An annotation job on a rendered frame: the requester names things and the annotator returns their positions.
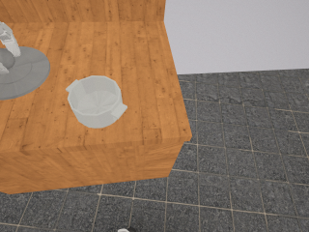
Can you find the table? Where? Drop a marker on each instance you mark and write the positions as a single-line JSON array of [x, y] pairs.
[[42, 144]]

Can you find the pot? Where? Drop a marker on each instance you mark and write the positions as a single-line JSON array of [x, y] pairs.
[[96, 101]]

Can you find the lid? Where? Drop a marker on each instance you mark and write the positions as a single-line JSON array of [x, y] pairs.
[[29, 72]]

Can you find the knob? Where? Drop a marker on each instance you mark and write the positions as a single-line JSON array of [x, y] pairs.
[[6, 58]]

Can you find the left robot hand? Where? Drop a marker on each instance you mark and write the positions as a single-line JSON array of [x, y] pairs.
[[8, 40]]

